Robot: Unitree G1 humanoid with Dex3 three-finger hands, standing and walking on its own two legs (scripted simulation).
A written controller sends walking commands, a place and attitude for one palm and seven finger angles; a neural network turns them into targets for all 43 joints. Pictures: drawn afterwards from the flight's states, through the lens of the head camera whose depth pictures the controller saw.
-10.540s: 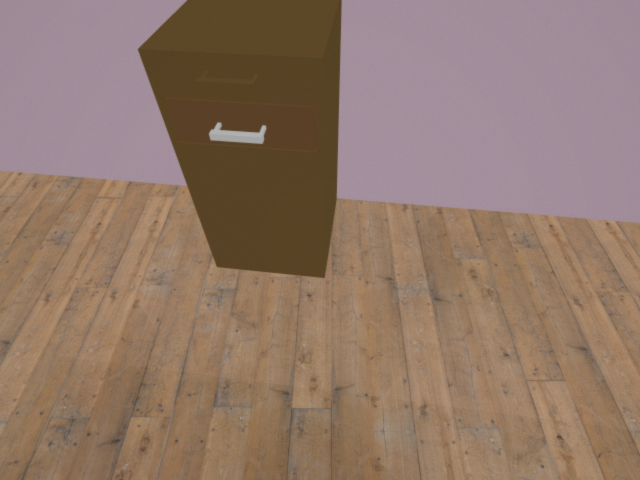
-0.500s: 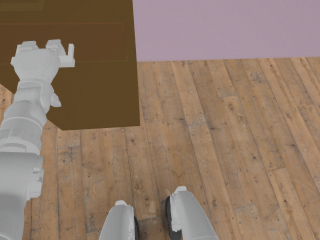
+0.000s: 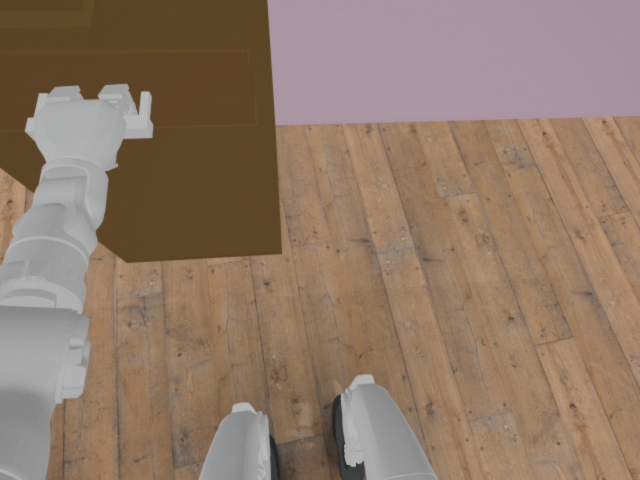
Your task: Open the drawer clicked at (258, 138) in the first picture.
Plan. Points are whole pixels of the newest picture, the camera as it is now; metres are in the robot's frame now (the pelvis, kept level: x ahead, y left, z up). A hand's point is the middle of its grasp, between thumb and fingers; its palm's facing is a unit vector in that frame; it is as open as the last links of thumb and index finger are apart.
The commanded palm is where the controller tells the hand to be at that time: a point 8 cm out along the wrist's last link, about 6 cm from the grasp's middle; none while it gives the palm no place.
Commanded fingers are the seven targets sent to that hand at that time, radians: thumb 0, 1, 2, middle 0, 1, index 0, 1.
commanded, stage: pull the drawer open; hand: left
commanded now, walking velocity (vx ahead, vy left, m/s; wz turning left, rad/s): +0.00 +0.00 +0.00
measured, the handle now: (93, 114) +0.57 +0.24 +0.01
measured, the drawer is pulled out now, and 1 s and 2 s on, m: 0.00 0.11 0.22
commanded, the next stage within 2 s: none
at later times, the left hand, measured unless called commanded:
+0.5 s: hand (101, 183) +0.49 +0.23 -0.02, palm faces -0.06 -0.06 -1.00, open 5.3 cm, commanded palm +0.46 +0.23 +0.03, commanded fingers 0.00 0.90 0.90 -0.40 -1.35 -0.40 -1.35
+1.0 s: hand (95, 235) +0.42 +0.23 -0.02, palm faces -0.04 -0.04 -1.00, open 5.3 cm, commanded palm +0.39 +0.24 +0.03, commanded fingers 0.00 0.90 0.90 -0.40 -1.35 -0.40 -1.35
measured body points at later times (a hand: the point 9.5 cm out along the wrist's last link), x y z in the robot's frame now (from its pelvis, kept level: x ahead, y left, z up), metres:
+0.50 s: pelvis +0.02 +0.00 +0.02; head +0.18 +0.00 +0.44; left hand +0.49 +0.23 +0.04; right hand +0.04 -0.27 -0.12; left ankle -0.01 +0.09 -0.63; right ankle +0.06 -0.12 -0.63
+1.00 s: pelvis +0.02 +0.00 +0.03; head +0.14 -0.01 +0.46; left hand +0.42 +0.23 +0.04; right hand +0.11 -0.27 -0.11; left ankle -0.01 +0.09 -0.63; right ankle +0.06 -0.12 -0.63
